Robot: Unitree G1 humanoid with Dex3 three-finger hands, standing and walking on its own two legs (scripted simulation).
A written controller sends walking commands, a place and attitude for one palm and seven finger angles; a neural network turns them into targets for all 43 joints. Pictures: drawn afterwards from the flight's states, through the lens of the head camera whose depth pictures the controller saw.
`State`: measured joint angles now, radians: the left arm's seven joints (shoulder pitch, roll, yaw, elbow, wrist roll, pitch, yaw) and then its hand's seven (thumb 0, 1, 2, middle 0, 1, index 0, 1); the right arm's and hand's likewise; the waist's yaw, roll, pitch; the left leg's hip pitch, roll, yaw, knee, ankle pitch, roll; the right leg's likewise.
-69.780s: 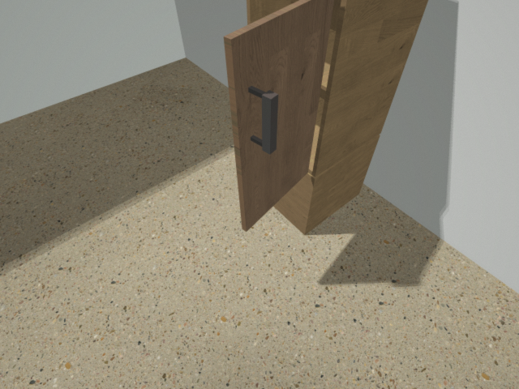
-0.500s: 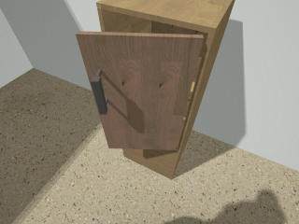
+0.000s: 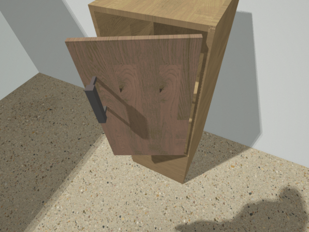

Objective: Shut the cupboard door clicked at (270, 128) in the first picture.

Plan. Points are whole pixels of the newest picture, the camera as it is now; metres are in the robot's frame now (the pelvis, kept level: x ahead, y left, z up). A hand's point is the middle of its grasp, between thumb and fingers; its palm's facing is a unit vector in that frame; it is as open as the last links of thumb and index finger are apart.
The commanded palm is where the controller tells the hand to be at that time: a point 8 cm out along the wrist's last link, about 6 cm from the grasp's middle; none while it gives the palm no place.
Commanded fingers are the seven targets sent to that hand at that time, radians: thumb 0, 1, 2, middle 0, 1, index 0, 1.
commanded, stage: look again from close up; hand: left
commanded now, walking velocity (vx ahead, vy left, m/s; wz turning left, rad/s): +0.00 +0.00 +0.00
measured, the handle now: (98, 100) +0.47 +0.21 +0.07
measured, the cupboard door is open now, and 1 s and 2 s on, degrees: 25 25 25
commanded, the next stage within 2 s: raise the hand and make a fist in 0.26 s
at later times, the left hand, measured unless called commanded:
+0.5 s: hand (90, 214) +0.17 +0.19 -0.06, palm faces +0.27 -0.94 -0.18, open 7.3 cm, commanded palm +0.11 +0.23 -0.06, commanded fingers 0.00 0.90 0.90 -0.33 -0.44 -0.33 -0.44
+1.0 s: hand (85, 225) +0.14 +0.18 -0.02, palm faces +0.01 -1.00 -0.04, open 5.1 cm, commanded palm +0.12 +0.24 -0.01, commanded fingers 0.00 0.90 0.90 -0.79 -0.94 -0.79 -0.94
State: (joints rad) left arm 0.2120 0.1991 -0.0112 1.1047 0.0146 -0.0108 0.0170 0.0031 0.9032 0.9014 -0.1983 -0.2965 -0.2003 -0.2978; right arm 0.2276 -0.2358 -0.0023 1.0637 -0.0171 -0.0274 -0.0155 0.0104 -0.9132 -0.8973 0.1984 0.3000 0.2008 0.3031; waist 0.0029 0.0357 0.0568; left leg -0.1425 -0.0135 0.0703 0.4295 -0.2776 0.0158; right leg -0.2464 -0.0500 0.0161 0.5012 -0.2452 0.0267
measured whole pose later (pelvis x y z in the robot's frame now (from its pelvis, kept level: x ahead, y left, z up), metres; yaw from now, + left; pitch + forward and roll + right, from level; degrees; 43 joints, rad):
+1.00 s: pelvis -0.07 -0.01 -0.09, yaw +5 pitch +9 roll -2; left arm 0.34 0.25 0.12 -0.06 -0.26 -0.33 -0.28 0.01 0.90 0.90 -0.61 -0.75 -0.61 -0.75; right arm 0.25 -0.21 0.04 0.51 0.03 -0.28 -0.08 0.02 -0.91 -0.90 0.20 0.30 0.20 0.30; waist 0.01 0.02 -0.09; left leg -0.83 0.00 -0.05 1.16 -0.50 0.00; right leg -0.84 -0.02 -0.06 1.10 -0.43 0.00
